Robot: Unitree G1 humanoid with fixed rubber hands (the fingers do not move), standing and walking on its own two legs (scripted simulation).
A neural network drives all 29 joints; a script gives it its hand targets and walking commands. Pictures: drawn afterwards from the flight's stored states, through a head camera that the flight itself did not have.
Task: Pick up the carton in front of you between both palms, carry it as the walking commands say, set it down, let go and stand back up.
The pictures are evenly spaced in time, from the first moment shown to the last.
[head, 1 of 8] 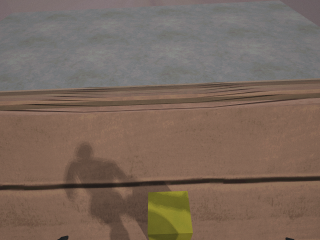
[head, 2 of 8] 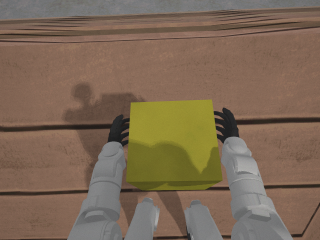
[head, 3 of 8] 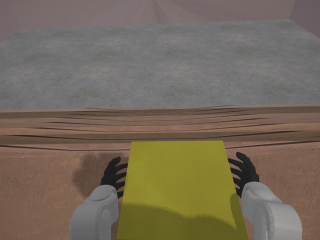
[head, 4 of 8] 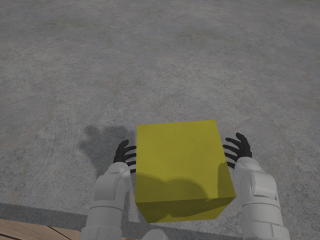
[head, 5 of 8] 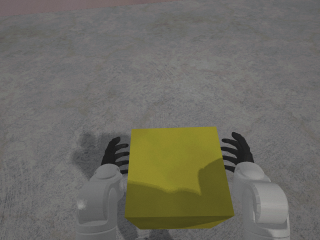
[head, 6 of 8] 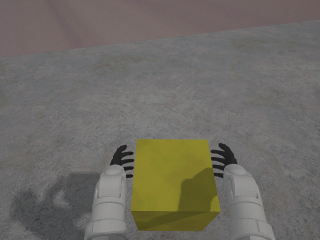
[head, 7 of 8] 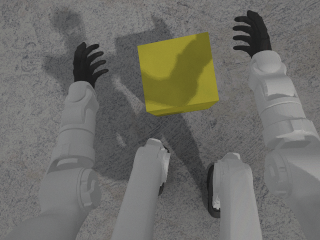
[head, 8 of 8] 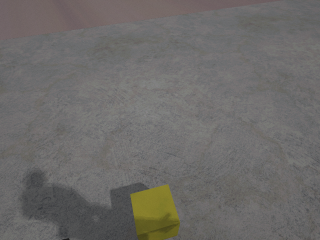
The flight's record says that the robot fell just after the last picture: no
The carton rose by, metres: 0.68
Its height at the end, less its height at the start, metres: -1.58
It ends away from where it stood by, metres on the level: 6.47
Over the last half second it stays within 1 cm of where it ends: yes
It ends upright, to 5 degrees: yes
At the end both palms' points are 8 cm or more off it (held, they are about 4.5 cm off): yes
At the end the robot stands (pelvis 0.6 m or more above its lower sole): yes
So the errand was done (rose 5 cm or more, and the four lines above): yes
